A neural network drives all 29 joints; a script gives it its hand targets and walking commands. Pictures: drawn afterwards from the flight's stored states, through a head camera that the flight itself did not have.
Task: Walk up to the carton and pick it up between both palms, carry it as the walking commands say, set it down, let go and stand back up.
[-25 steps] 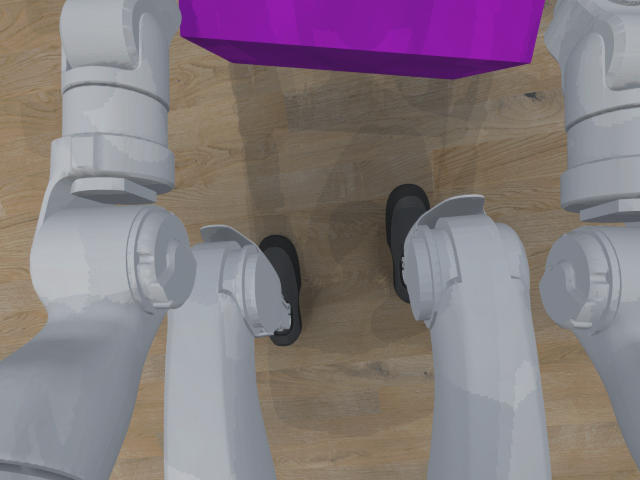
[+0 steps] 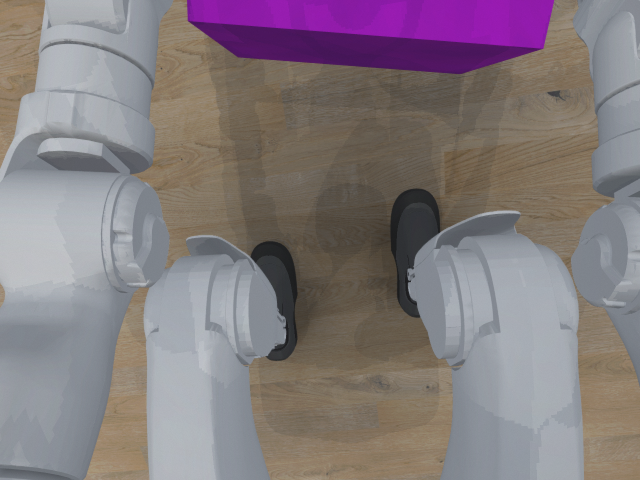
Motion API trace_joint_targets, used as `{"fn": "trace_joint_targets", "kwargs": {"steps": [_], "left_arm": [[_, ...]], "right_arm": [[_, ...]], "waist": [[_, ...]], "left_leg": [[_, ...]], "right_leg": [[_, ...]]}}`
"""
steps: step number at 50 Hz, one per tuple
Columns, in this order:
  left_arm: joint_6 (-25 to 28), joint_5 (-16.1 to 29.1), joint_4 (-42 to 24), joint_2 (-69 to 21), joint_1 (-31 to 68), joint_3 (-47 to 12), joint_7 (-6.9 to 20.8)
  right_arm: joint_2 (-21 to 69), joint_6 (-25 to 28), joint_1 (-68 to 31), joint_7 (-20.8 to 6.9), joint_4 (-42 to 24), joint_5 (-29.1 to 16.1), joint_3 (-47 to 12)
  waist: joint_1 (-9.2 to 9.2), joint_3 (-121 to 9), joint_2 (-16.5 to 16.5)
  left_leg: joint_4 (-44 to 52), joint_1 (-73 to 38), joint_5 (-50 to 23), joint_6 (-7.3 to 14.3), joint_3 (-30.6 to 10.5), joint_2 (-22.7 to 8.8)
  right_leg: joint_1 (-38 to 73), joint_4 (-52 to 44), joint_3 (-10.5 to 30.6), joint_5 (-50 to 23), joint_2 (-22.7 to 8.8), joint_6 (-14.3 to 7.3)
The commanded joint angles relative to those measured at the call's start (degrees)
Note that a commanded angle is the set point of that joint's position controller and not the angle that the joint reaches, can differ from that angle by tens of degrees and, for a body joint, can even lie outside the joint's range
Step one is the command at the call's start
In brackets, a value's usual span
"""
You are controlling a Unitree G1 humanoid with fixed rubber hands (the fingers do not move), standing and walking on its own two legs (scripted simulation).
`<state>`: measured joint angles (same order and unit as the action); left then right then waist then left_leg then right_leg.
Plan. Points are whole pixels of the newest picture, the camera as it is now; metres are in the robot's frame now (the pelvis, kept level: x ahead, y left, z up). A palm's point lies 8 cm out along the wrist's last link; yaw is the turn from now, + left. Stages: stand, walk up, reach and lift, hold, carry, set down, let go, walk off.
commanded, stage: set down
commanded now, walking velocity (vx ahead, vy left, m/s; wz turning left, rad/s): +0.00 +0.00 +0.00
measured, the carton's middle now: out of the picture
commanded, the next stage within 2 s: none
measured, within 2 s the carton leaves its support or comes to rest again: rests again in 0.60 s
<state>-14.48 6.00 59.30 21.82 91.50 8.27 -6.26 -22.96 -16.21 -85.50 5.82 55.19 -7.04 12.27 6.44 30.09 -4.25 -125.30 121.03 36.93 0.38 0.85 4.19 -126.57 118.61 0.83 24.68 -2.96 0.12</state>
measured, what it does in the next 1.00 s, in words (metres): stands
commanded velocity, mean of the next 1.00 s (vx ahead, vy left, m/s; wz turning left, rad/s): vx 0.00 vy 0.00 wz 0.00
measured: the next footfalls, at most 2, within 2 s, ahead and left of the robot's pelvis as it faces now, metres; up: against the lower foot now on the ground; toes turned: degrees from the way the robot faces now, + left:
none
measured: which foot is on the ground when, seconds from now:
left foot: down 0.00-1.00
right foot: down 0.00-1.00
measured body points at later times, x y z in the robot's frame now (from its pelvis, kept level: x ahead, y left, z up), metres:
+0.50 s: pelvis +0.00 +0.00 -0.02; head +0.38 -0.04 +0.21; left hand +0.61 +0.10 -0.19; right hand +0.53 -0.27 -0.21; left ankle +0.10 +0.11 -0.35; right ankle +0.15 -0.13 -0.35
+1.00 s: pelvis +0.00 +0.00 -0.02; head +0.39 -0.03 +0.19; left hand +0.60 +0.10 -0.21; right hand +0.54 -0.27 -0.21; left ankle +0.10 +0.11 -0.35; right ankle +0.15 -0.13 -0.35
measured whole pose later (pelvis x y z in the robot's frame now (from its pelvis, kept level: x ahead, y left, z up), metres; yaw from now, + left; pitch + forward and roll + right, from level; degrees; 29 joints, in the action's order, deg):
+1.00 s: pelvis +0.00 +0.00 -0.02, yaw +1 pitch +33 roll -1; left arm -11.4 5.9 64.8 22.0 94.2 6.2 -3.9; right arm -25.8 -10.7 -87.8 0.6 64.0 -8.8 13.3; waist 6.6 29.8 -2.7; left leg -129.6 125.9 36.9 -0.1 0.0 5.8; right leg -130.5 122.7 0.2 25.4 -4.3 -0.1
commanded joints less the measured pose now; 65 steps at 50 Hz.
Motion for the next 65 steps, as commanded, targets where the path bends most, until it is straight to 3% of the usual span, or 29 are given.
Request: {"fn": "trace_joint_targets", "kwargs": {"steps": [1,3,9,11,15,16,17,19,20,21,25,29,32,36,42,44,45,51,52,53,65], "left_arm": [[3.73,6.98,-13.91,-52.52,34.51,-16.81,15.40],[3.98,6.93,-14.00,-51.95,34.25,-17.03,14.99],[4.66,8.13,-13.75,-52.32,34.21,-17.86,14.39],[4.52,7.51,-11.99,-52.53,33.28,-17.78,14.45],[4.67,7.74,-10.16,-52.34,33.28,-17.15,14.92],[4.69,7.20,-9.81,-51.64,32.55,-16.33,14.90],[4.60,7.57,-8.80,-52.07,32.41,-16.02,15.20],[5.18,8.49,-11.65,-52.18,34.98,-17.13,15.08],[5.00,8.17,-9.92,-51.40,34.51,-16.77,15.06],[5.14,7.81,-9.60,-51.15,34.15,-16.57,14.90],[5.07,6.88,-7.58,-49.71,33.22,-14.98,15.04],[4.98,6.44,-7.05,-50.36,32.77,-14.71,15.09],[5.08,6.69,-8.24,-48.82,34.15,-15.26,15.25],[5.03,5.81,-7.51,-49.74,32.90,-14.84,15.35],[4.93,5.20,-6.56,-49.39,31.49,-15.35,15.26],[4.74,4.25,-5.89,-48.77,30.05,-14.16,15.18],[4.45,4.31,-5.45,-47.80,30.28,-14.00,15.28],[4.05,2.73,-5.39,-47.60,28.48,-13.45,15.50],[4.06,2.98,-4.79,-47.89,28.27,-13.53,15.59],[3.76,2.19,-3.84,-47.72,27.24,-12.32,15.62],[3.41,-0.24,-1.96,-45.66,24.29,-10.43,15.96]], "right_arm": [[44.13,5.93,-42.35,-16.58,-18.80,-8.27,-16.35],[44.09,6.25,-42.52,-16.51,-19.00,-8.71,-17.09],[44.45,6.83,-42.95,-16.06,-19.10,-9.82,-17.79],[44.19,7.01,-42.38,-16.03,-17.53,-9.75,-17.04],[43.20,7.28,-41.43,-16.07,-16.01,-8.11,-15.84],[43.48,7.29,-42.11,-15.99,-16.69,-8.49,-16.32],[43.21,7.21,-41.19,-16.09,-15.33,-7.70,-15.78],[43.63,7.39,-41.60,-15.91,-15.56,-8.05,-15.42],[42.81,7.65,-41.94,-15.90,-15.94,-7.94,-15.39],[43.06,7.83,-42.28,-15.95,-15.60,-8.35,-15.31],[42.73,7.67,-41.99,-16.33,-13.55,-7.97,-14.69],[41.71,8.07,-42.05,-16.60,-13.38,-7.93,-13.93],[42.00,7.71,-40.31,-16.96,-11.49,-7.62,-13.19],[42.11,7.70,-38.87,-17.37,-9.98,-7.37,-12.66],[40.58,7.48,-35.79,-18.07,-6.82,-6.83,-10.92],[40.83,7.35,-35.84,-18.53,-6.51,-6.98,-10.92],[40.63,7.15,-35.84,-18.70,-6.40,-6.45,-10.74],[40.58,6.99,-33.68,-19.52,-4.68,-5.86,-9.44],[39.88,7.09,-33.15,-19.53,-4.88,-5.45,-9.54],[40.07,7.03,-33.30,-19.75,-4.77,-5.44,-9.39],[39.14,6.82,-29.65,-20.14,-1.45,-3.88,-7.43]], "waist": [[5.57,-94.84,0.23],[4.67,-94.96,0.43],[4.77,-95.17,0.68],[4.40,-92.50,-0.83],[5.36,-88.31,-0.45],[4.66,-88.37,0.00],[5.82,-86.55,0.80],[5.83,-88.36,0.29],[5.86,-86.87,0.38],[4.76,-86.69,-0.73],[4.69,-81.66,-0.03],[4.62,-80.26,-2.07],[5.19,-79.38,-1.79],[4.42,-76.21,-2.92],[5.55,-73.00,-5.18],[4.40,-71.12,-4.48],[5.19,-70.25,-3.11],[4.65,-66.13,-4.55],[5.38,-66.25,-3.77],[4.51,-65.32,-3.87],[4.45,-58.58,-3.08]], "left_leg": [[10.87,-24.49,-19.08,0.72,0.53,3.35],[10.33,-25.07,-19.79,0.76,0.38,3.36],[9.30,-24.64,-20.17,0.61,1.03,3.41],[9.47,-24.26,-19.18,0.62,0.91,3.36],[9.31,-21.44,-17.83,0.43,0.63,3.30],[8.82,-20.92,-17.72,0.50,0.88,3.28],[9.07,-19.87,-16.78,0.64,0.55,3.21],[8.97,-20.77,-17.62,0.55,0.66,3.46],[8.70,-20.01,-16.84,0.46,0.81,3.24],[8.81,-20.66,-17.03,0.41,0.96,3.15],[9.05,-18.87,-14.86,0.83,0.69,2.96],[8.89,-19.57,-15.47,0.54,0.49,2.78],[8.80,-18.97,-14.88,0.56,0.52,2.47],[8.88,-17.74,-14.13,0.34,0.59,2.63],[8.80,-19.01,-14.55,0.01,-0.02,2.41],[8.91,-17.79,-13.93,0.21,0.00,2.50],[8.98,-17.13,-12.91,0.36,-0.16,2.38],[8.84,-15.96,-12.24,0.43,-0.31,2.37],[8.56,-16.42,-12.85,0.33,-0.57,2.36],[8.69,-16.21,-12.42,0.35,-0.42,2.34],[8.56,-13.88,-10.11,0.73,-0.87,2.17]], "right_leg": [[47.86,-1.79,-4.66,-24.20,4.62,-0.07],[48.22,-1.35,-4.35,-24.84,4.46,-0.23],[48.31,-0.81,-4.52,-25.54,4.59,-0.18],[46.74,-0.89,-4.45,-24.46,4.65,-0.38],[45.23,-0.66,-4.34,-23.24,4.40,-0.39],[46.61,-0.82,-3.86,-23.64,4.40,-0.29],[45.49,-0.55,-4.21,-22.68,4.28,-0.22],[46.36,-0.45,-4.08,-23.62,4.27,-0.40],[45.79,-0.68,-4.03,-23.09,4.31,-0.41],[44.92,-0.53,-4.05,-22.67,4.36,-0.43],[42.03,-0.81,-3.92,-19.76,4.13,-0.21],[40.22,-0.51,-3.79,-19.57,3.92,-0.31],[39.93,-0.43,-3.70,-19.08,3.81,-0.18],[37.27,-0.42,-3.40,-17.83,3.80,-0.46],[33.09,0.18,-3.56,-16.84,3.42,-0.67],[32.18,0.34,-3.47,-15.83,3.43,-0.68],[32.35,0.10,-3.55,-15.00,3.11,-0.54],[29.02,0.33,-3.17,-13.54,3.19,-0.79],[29.27,0.52,-3.29,-14.09,3.17,-0.69],[28.82,0.46,-3.28,-13.22,3.15,-0.63],[26.22,0.84,-3.36,-10.64,2.95,-0.50]]}}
